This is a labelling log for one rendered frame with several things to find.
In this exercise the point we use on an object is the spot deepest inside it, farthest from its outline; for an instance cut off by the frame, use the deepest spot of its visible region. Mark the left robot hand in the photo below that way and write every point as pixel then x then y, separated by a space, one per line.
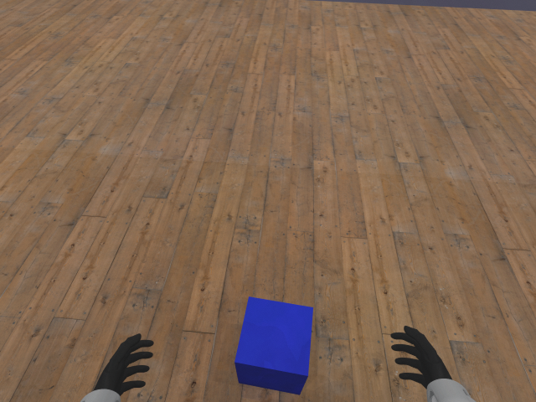
pixel 116 370

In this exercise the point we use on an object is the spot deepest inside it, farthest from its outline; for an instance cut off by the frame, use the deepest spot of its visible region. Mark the carton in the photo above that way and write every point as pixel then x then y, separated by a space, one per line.
pixel 274 346

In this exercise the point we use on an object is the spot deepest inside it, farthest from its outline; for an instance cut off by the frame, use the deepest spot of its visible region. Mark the right robot hand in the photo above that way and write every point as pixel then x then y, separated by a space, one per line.
pixel 429 363

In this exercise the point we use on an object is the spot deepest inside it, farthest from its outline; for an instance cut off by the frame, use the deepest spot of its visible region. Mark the right robot forearm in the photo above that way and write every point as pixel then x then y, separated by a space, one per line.
pixel 447 390

